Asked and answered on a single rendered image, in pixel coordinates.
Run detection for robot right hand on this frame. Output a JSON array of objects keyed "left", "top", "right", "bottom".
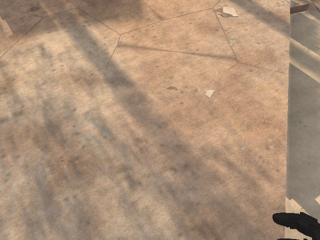
[{"left": 272, "top": 212, "right": 320, "bottom": 240}]

